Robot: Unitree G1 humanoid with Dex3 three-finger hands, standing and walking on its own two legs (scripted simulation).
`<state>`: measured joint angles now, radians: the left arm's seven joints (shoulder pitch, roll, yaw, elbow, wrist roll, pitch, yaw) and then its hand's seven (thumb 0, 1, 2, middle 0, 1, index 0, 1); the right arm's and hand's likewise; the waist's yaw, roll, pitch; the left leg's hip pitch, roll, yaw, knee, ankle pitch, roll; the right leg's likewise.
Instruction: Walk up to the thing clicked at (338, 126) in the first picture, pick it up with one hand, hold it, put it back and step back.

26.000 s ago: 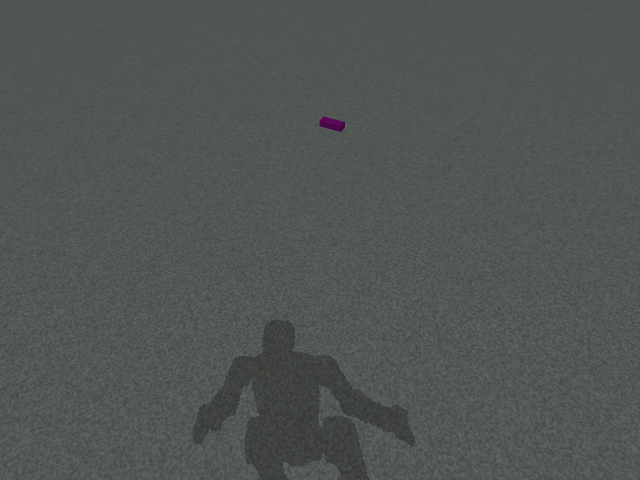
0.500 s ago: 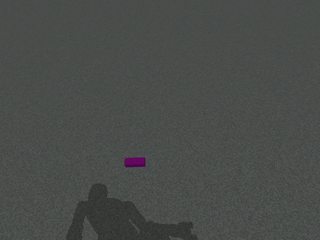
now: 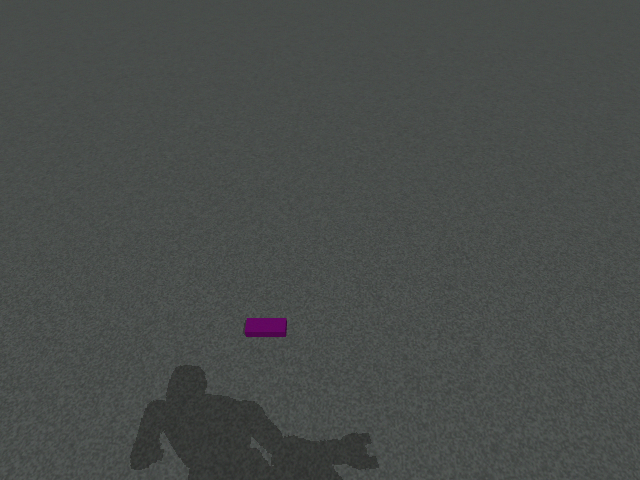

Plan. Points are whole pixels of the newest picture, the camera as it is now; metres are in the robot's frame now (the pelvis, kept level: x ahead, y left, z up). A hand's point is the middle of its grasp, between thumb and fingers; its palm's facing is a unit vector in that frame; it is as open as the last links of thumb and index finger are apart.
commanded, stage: walk up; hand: left
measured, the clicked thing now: (266, 327) +0.76 +0.24 -0.75
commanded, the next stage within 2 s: stand in 0.46 s
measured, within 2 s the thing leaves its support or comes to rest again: neither
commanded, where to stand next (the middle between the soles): +0.36 +0.01 m, yaw +0 degrees
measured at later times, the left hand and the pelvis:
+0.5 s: hand out of the picture +0.12 +0.26 -0.14, palm faces +0.03 -0.94 -0.33, open 7.3 cm; pelvis +0.02 +0.01 +0.01, yaw +0 degrees
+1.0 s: hand out of the picture +0.07 +0.26 -0.14, palm faces -0.02 -0.94 -0.34, open 7.3 cm; pelvis +0.00 +0.00 +0.02, yaw +0 degrees
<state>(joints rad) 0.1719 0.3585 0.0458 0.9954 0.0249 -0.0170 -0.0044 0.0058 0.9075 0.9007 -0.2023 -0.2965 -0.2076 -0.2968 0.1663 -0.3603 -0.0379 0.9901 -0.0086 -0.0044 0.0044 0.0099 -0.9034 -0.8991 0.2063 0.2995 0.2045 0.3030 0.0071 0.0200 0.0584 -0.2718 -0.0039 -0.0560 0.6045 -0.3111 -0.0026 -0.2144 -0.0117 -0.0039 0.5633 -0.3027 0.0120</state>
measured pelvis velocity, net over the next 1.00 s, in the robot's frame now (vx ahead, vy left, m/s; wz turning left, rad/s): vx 0.00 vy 0.00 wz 0.00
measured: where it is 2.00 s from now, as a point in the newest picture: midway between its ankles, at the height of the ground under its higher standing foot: outside the picture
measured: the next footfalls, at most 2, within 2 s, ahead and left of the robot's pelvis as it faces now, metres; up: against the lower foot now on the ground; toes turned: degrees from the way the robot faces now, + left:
left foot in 1.70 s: +0.14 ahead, +0.14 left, +0.00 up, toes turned +3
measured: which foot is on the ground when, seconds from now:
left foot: down 0.00-1.00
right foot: down 0.00-1.00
